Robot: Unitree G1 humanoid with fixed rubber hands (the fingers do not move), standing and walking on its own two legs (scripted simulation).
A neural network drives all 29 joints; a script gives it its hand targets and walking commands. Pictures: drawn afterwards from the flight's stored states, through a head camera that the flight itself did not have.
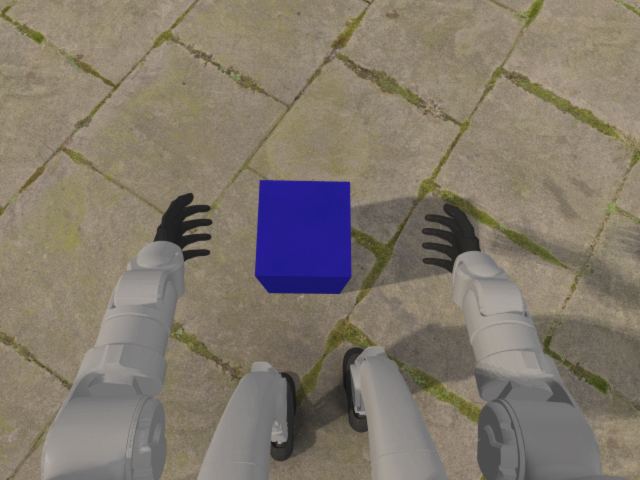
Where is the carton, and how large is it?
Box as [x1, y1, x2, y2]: [255, 180, 350, 293]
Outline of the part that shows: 260,180 255,276 268,292 339,293 350,277 349,182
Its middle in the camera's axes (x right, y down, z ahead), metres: -0.03 +0.02 +0.96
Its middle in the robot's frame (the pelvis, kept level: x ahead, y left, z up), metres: +0.49 +0.00 -0.54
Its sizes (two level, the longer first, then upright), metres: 0.211 0.198 0.299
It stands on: the floor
